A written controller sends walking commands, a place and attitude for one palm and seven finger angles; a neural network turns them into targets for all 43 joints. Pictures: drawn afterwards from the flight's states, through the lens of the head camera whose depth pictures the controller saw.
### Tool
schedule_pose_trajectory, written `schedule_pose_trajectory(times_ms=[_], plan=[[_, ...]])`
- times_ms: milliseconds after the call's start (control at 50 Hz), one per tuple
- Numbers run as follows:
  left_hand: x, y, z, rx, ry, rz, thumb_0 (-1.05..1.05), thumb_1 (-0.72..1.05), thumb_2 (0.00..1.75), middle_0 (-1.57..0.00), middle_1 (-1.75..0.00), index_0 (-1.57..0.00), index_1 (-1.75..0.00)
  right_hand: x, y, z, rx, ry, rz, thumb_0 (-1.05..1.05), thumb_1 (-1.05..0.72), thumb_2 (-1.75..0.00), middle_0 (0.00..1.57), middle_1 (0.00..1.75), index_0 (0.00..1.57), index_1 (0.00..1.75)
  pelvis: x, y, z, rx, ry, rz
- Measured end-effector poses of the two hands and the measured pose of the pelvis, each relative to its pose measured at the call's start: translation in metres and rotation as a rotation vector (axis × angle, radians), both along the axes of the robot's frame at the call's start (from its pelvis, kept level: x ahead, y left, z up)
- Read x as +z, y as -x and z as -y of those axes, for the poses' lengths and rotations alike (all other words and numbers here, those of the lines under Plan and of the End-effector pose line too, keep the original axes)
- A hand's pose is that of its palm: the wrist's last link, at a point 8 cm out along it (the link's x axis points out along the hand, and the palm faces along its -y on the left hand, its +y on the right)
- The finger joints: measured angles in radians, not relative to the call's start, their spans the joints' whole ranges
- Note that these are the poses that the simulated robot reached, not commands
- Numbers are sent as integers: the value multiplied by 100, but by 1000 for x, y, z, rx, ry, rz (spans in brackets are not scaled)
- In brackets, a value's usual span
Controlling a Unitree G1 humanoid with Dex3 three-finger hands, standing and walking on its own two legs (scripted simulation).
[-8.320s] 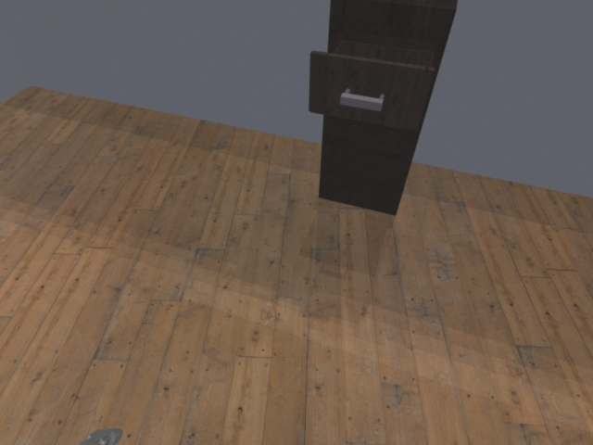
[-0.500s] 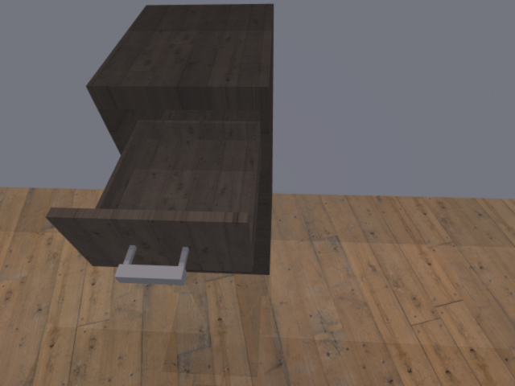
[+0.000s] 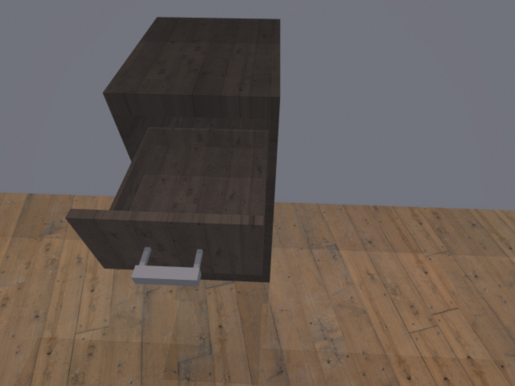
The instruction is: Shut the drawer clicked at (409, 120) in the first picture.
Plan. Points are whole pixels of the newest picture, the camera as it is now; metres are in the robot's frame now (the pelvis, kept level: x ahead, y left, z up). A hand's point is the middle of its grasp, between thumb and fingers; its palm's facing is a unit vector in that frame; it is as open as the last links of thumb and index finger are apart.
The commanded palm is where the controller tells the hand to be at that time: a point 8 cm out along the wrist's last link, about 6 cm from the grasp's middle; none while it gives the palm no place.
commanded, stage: look again from close up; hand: left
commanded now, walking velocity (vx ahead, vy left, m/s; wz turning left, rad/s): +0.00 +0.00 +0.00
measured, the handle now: (170, 264) +0.32 +0.19 -0.04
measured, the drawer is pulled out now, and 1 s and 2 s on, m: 0.29 0.29 0.29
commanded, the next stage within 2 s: raise the hand and make a fist in 0.52 s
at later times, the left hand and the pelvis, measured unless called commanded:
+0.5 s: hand out of the picture +0.02 +0.17 -0.17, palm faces +0.02 -0.98 -0.22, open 7.3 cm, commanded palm none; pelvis +0.02 -0.01 -0.01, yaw +0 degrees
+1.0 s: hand out of the picture +0.12 +0.14 -0.04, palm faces +0.12 -0.99 -0.03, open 6.3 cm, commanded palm +0.10 +0.21 -0.04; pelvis -0.02 -0.04 -0.06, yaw +2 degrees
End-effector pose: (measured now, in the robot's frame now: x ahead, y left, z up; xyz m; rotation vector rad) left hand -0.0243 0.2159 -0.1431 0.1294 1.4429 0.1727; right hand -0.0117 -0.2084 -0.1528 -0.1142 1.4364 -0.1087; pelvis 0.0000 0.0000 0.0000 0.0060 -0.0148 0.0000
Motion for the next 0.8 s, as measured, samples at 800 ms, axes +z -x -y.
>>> schedule_pose_trajectory(times_ms=[800], plan=[[122,-182,0,17,-105,977,3,93,90,-25,-35,-25,-35,22,-95,60,46,116,514,2,-92,-90,20,30,20,30,-12,-9,18,36,-4,-39]])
